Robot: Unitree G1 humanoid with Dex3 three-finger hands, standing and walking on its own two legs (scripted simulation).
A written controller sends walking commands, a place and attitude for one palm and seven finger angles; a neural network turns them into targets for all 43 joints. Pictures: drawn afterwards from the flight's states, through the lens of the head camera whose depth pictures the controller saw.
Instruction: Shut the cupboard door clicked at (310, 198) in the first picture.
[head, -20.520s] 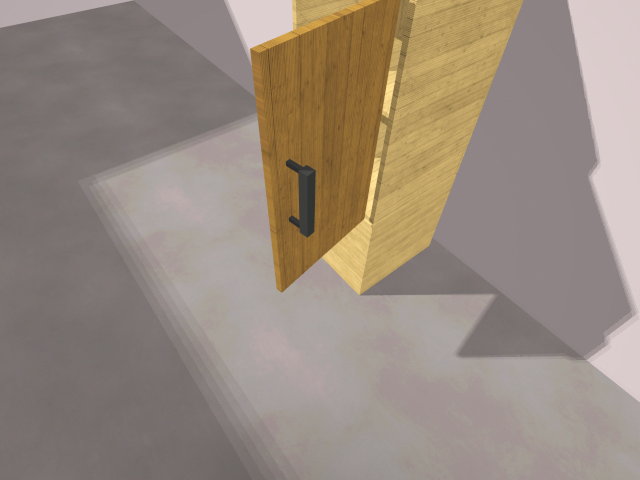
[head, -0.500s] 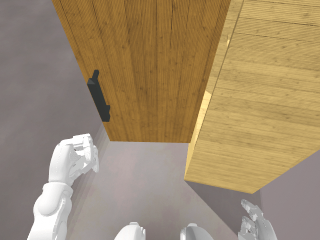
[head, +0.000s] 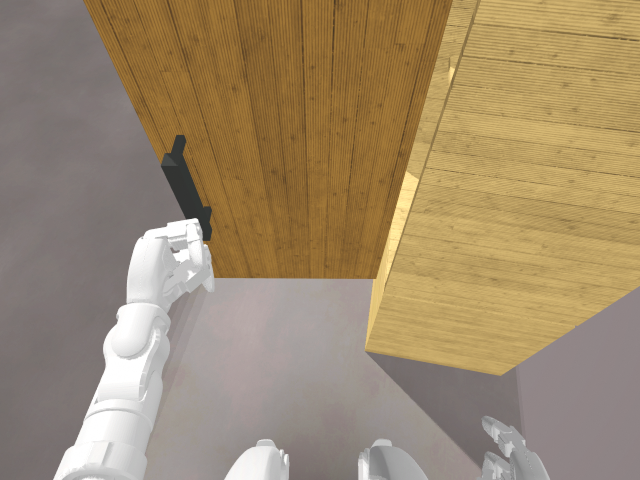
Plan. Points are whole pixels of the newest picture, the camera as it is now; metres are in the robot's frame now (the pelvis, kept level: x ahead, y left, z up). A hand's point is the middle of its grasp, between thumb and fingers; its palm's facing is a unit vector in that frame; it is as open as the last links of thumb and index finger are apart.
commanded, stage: bring the fist close to the handle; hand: left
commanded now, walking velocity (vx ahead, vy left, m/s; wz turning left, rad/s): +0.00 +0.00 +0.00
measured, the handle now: (192, 191) +0.49 +0.19 +0.04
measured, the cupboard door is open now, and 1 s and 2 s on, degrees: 100 96 78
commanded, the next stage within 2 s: push the door shut along its arc in 0.44 s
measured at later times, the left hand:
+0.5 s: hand (207, 261) +0.37 +0.15 +0.04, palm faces +0.02 -1.00 -0.03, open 3.1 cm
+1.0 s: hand (223, 219) +0.44 +0.14 +0.05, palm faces -0.09 -0.99 -0.06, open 3.1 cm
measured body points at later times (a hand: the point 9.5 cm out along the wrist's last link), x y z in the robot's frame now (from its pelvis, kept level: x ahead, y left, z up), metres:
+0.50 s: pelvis -0.01 +0.01 +0.00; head +0.08 +0.01 +0.44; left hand +0.37 +0.21 +0.05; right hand +0.11 -0.25 -0.11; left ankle +0.01 +0.10 -0.66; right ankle +0.02 -0.09 -0.66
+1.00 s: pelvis -0.01 +0.00 -0.01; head +0.10 +0.00 +0.43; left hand +0.44 +0.19 +0.05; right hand +0.06 -0.26 -0.13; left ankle +0.01 +0.10 -0.66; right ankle +0.02 -0.09 -0.66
